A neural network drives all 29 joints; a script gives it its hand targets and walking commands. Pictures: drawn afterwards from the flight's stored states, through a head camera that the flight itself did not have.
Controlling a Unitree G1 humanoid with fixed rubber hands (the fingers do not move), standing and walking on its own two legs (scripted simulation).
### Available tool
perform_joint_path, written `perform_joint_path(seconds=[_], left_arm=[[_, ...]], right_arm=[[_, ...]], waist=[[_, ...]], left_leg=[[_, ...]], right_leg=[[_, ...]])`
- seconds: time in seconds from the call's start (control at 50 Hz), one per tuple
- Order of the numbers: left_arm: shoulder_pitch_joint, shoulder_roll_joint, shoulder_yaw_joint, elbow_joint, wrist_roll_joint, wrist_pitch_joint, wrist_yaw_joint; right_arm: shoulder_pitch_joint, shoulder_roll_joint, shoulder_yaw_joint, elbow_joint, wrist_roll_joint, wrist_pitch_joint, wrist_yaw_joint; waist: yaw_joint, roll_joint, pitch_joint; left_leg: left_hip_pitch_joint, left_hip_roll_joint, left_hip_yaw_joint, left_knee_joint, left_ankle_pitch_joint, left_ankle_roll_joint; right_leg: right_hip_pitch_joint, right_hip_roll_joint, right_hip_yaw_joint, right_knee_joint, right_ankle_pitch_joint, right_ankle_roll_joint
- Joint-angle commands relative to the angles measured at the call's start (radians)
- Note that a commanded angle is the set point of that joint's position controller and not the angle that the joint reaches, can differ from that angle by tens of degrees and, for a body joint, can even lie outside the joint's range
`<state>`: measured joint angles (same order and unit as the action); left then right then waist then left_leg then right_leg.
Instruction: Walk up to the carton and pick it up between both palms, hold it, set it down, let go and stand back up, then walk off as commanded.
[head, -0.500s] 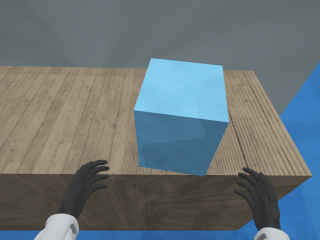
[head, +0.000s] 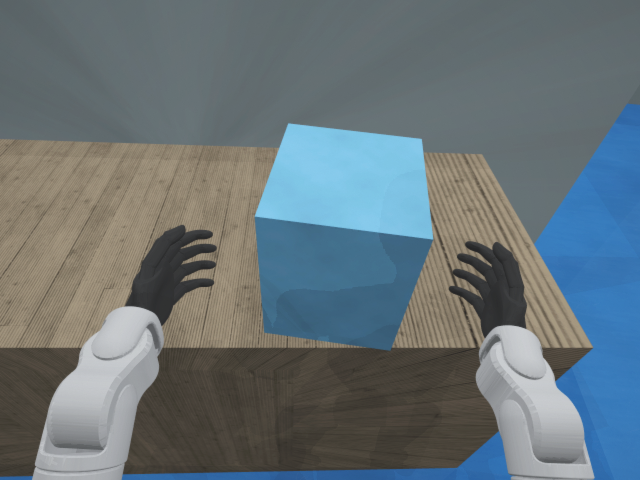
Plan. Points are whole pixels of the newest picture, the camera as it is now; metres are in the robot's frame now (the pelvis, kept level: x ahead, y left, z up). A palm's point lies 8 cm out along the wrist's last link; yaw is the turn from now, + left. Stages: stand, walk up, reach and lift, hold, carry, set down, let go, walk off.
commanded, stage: reach and lift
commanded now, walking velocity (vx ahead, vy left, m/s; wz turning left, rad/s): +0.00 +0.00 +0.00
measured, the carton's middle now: (340, 239) +0.44 -0.04 +0.05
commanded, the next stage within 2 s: none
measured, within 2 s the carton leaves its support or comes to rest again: neither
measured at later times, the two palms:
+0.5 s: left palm (163, 226) +0.34 +0.17 +0.18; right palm (511, 242) +0.31 -0.20 +0.19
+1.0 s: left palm (187, 151) +0.43 +0.15 +0.21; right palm (485, 176) +0.39 -0.19 +0.21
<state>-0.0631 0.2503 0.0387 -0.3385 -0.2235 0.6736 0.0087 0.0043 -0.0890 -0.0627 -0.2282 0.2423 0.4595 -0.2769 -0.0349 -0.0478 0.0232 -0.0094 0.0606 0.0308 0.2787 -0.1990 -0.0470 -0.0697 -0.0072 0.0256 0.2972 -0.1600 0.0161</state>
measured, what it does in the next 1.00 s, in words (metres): stands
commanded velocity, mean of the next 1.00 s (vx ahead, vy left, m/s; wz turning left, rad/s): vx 0.00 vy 0.00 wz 0.00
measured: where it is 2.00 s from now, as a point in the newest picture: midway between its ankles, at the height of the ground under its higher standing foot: outside the picture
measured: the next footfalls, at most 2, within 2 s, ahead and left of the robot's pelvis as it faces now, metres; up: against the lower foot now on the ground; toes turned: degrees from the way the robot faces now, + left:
none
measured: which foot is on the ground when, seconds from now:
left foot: down 0.00-1.00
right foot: down 0.00-1.00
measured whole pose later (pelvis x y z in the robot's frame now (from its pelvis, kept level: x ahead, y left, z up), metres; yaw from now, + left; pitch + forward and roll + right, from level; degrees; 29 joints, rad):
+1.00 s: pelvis +0.00 +0.01 +0.00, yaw -1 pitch -1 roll -1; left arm -0.90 0.31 0.10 0.40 -0.13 0.77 0.03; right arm -0.82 -0.25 -0.01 0.44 0.42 0.46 -0.30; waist -0.11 -0.03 0.02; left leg -0.11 0.06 0.03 0.35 -0.23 -0.03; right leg -0.14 0.00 0.03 0.29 -0.14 0.03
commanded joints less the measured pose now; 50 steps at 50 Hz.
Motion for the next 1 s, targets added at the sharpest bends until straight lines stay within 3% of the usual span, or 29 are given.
perform_joint_path(seconds=[0.0, 0.04, 0.08, 0.12, 0.14, 0.16, 0.24, 0.26, 0.28, 0.3, 0.34, 0.38, 0.4, 0.5, 0.52, 0.62, 0.68, 0.7, 0.74, 0.76, 0.78, 0.8, 0.82, 0.86, 0.88, 0.9, 0.94, 0.96, 0.98], left_arm=[[-0.261, 0.030, 0.111, -0.150, 0.062, 0.097, -0.013], [-0.281, 0.026, 0.136, -0.185, 0.080, 0.130, -0.024], [-0.322, 0.017, 0.140, -0.143, 0.082, 0.146, -0.034], [-0.321, 0.032, 0.166, -0.201, 0.089, 0.149, -0.028], [-0.356, 0.045, 0.139, -0.204, 0.067, 0.147, -0.030], [-0.350, 0.044, 0.156, -0.239, 0.073, 0.138, -0.026], [-0.441, 0.071, 0.113, -0.286, 0.032, 0.123, -0.015], [-0.505, 0.084, 0.118, -0.275, 0.037, 0.121, -0.007], [-0.570, 0.095, 0.125, -0.173, 0.041, 0.115, -0.004], [-0.639, 0.119, 0.115, -0.174, 0.039, 0.111, 0.009], [-0.713, 0.155, 0.107, -0.094, 0.034, 0.120, 0.019], [-0.752, 0.153, 0.095, -0.004, 0.052, 0.132, 0.029], [-0.801, 0.158, 0.097, 0.081, 0.061, 0.142, 0.032], [-0.966, 0.172, 0.089, 0.455, 0.085, 0.118, 0.017], [-1.037, 0.179, 0.075, 0.421, 0.082, 0.102, 0.026], [-1.208, 0.198, 0.067, 0.469, 0.047, 0.007, 0.051], [-1.246, 0.185, 0.046, 0.490, 0.008, -0.006, 0.056], [-1.225, 0.180, 0.051, 0.518, 0.010, -0.008, 0.056], [-1.260, 0.183, 0.056, 0.538, -0.001, -0.003, 0.049], [-1.175, 0.195, 0.085, 0.561, 0.022, 0.017, 0.039], [-1.189, 0.198, 0.096, 0.577, 0.053, 0.026, 0.029], [-1.186, 0.192, 0.101, 0.592, 0.064, 0.038, 0.021], [-1.225, 0.189, 0.093, 0.565, 0.072, 0.041, 0.020], [-1.272, 0.202, 0.103, 0.577, 0.089, 0.048, 0.018], [-1.252, 0.197, 0.119, 0.620, 0.115, 0.053, 0.015], [-1.293, 0.182, 0.094, 0.552, 0.106, 0.042, 0.019], [-1.306, 0.180, 0.098, 0.571, 0.129, 0.044, 0.024], [-1.362, 0.180, 0.092, 0.510, 0.120, 0.040, 0.031], [-1.375, 0.211, 0.113, 0.603, 0.117, 0.031, 0.030]], right_arm=[[-0.311, -0.110, 0.021, -0.136, 0.102, -0.002, -0.008], [-0.348, -0.159, 0.033, -0.162, 0.134, -0.001, -0.011], [-0.387, -0.195, 0.009, -0.127, 0.117, -0.006, -0.007], [-0.400, -0.214, 0.020, -0.192, 0.128, -0.022, -0.010], [-0.429, -0.234, 0.013, -0.190, 0.122, -0.030, -0.015], [-0.411, -0.232, 0.011, -0.205, 0.123, -0.039, -0.018], [-0.480, -0.269, -0.010, -0.203, 0.127, -0.053, -0.013], [-0.548, -0.257, -0.014, -0.183, 0.132, -0.050, -0.008], [-0.610, -0.262, -0.030, -0.119, 0.128, -0.042, -0.005], [-0.667, -0.265, -0.045, -0.101, 0.124, -0.038, 0.005], [-0.738, -0.238, -0.029, -0.067, 0.139, -0.014, 0.006], [-0.769, -0.226, -0.025, 0.052, 0.148, 0.005, 0.007], [-0.805, -0.218, -0.008, 0.117, 0.163, 0.021, 0.008], [-0.950, -0.189, 0.015, 0.420, 0.126, 0.062, 0.016], [-1.016, -0.202, 0.015, 0.401, 0.132, 0.050, 0.018], [-1.172, -0.205, -0.029, 0.404, 0.108, -0.015, 0.020], [-1.217, -0.230, -0.061, 0.396, 0.080, -0.048, 0.005], [-1.240, -0.231, -0.044, 0.365, 0.085, -0.057, -0.002], [-1.271, -0.258, -0.052, 0.363, 0.071, -0.060, -0.012], [-1.222, -0.251, -0.017, 0.337, 0.088, -0.060, -0.020], [-1.218, -0.262, -0.019, 0.392, 0.086, -0.056, -0.029], [-1.252, -0.252, 0.018, 0.391, 0.121, -0.054, -0.032], [-1.278, -0.268, 0.002, 0.399, 0.117, -0.051, -0.034], [-1.311, -0.269, 0.025, 0.422, 0.166, -0.041, -0.024], [-1.266, -0.268, 0.019, 0.512, 0.164, -0.031, -0.019], [-1.301, -0.261, 0.054, 0.483, 0.198, -0.041, -0.019], [-1.280, -0.274, 0.048, 0.600, 0.218, -0.032, -0.004], [-1.304, -0.283, 0.043, 0.598, 0.220, -0.036, 0.002], [-1.325, -0.293, 0.043, 0.645, 0.220, -0.033, 0.006]], waist=[[0.010, 0.140, -0.100], [0.022, 0.108, -0.151], [-0.006, 0.062, -0.168], [0.016, 0.029, -0.238], [-0.015, -0.007, -0.288], [-0.002, -0.011, -0.324], [-0.031, -0.016, -0.405], [-0.029, 0.017, -0.403], [-0.033, 0.033, -0.373], [-0.053, 0.053, -0.402], [-0.044, 0.086, -0.354], [-0.046, 0.109, -0.320], [-0.028, 0.142, -0.267], [-0.039, 0.124, -0.155], [-0.031, 0.145, -0.183], [-0.051, 0.050, -0.406], [-0.090, 0.011, -0.561], [-0.065, 0.007, -0.603], [-0.093, -0.024, -0.645], [-0.057, -0.045, -0.643], [-0.078, -0.037, -0.619], [-0.054, -0.030, -0.573], [-0.067, -0.014, -0.594], [-0.041, 0.029, -0.514], [-0.056, 0.025, -0.454], [-0.041, 0.083, -0.480], [-0.053, 0.108, -0.436], [-0.069, 0.145, -0.517], [-0.052, 0.120, -0.453]], left_leg=[[-0.034, -0.076, 0.050, -0.024, 0.230, 0.002], [0.011, -0.071, 0.045, 0.002, 0.338, -0.003], [0.022, -0.075, 0.053, 0.023, 0.340, -0.012], [0.044, -0.073, 0.053, 0.041, 0.426, -0.008], [0.058, -0.077, 0.056, 0.068, 0.444, -0.009], [0.070, -0.073, 0.053, 0.070, 0.474, -0.005], [0.100, -0.064, 0.050, 0.100, 0.495, -0.013], [0.092, -0.063, 0.047, 0.095, 0.491, -0.011], [0.042, -0.066, 0.047, 0.073, 0.376, -0.010], [0.014, -0.060, 0.048, 0.065, 0.298, -0.003], [-0.044, -0.062, 0.055, 0.026, 0.154, 0.021], [-0.073, -0.059, 0.050, 0.012, 0.088, 0.028], [-0.094, -0.059, 0.058, -0.003, 0.060, 0.034], [-0.176, -0.060, 0.055, -0.033, -0.102, 0.061], [-0.171, -0.050, 0.050, -0.041, -0.100, 0.055], [-0.143, -0.054, 0.032, 0.013, -0.019, 0.068], [-0.081, -0.064, 0.026, 0.064, 0.116, 0.061], [-0.073, -0.065, 0.019, 0.073, 0.155, 0.063], [-0.059, -0.072, 0.025, 0.087, 0.205, 0.053], [-0.059, -0.080, 0.031, 0.094, 0.271, 0.059], [-0.057, -0.092, 0.037, 0.095, 0.291, 0.045], [-0.038, -0.101, 0.037, 0.084, 0.277, 0.046], [-0.031, -0.101, 0.033, 0.085, 0.306, 0.040], [-0.017, -0.101, 0.037, 0.073, 0.308, 0.039], [-0.019, -0.098, 0.035, 0.072, 0.313, 0.039], [0.015, -0.095, 0.029, 0.077, 0.359, 0.028], [0.033, -0.086, 0.027, 0.086, 0.377, 0.014], [0.060, -0.090, 0.027, 0.099, 0.417, 0.012], [0.029, -0.090, 0.031, 0.087, 0.364, 0.015]], right_leg=[[0.132, 0.043, 0.002, -0.001, 0.341, -0.018], [0.149, 0.066, -0.010, 0.016, 0.416, -0.011], [0.122, 0.076, -0.025, 0.028, 0.409, -0.010], [0.144, 0.090, -0.029, 0.048, 0.518, 0.003], [0.147, 0.092, -0.034, 0.059, 0.560, 0.012], [0.160, 0.099, -0.038, 0.065, 0.585, 0.013], [0.144, 0.105, -0.039, 0.075, 0.597, 0.011], [0.135, 0.098, -0.034, 0.069, 0.592, 0.009], [0.129, 0.090, -0.027, 0.050, 0.488, 0.005], [0.132, 0.083, -0.031, 0.049, 0.405, -0.003], [0.138, 0.056, -0.009, 0.026, 0.306, -0.003], [0.136, 0.047, -0.011, 0.022, 0.225, -0.007], [0.127, 0.036, -0.010, 0.019, 0.200, -0.002], [0.088, 0.019, -0.013, -0.018, 0.005, -0.007], [0.089, 0.022, -0.022, -0.021, 0.002, -0.006], [0.107, 0.045, -0.045, 0.009, 0.096, 0.007], [0.117, 0.063, -0.063, 0.029, 0.246, 0.027], [0.128, 0.067, -0.058, 0.035, 0.282, 0.029], [0.158, 0.078, -0.069, 0.047, 0.403, 0.046], [0.208, 0.072, -0.057, 0.054, 0.522, 0.059], [0.220, 0.077, -0.061, 0.070, 0.591, 0.064], [0.222, 0.081, -0.060, 0.064, 0.589, 0.073], [0.225, 0.082, -0.066, 0.068, 0.625, 0.074], [0.196, 0.082, -0.067, 0.054, 0.596, 0.071], [0.191, 0.083, -0.076, 0.049, 0.587, 0.069], [0.193, 0.086, -0.072, 0.055, 0.606, 0.059], [0.138, 0.089, -0.074, 0.049, 0.581, 0.044], [0.156, 0.090, -0.076, 0.049, 0.609, 0.036], [0.107, 0.085, -0.070, 0.043, 0.550, 0.048]])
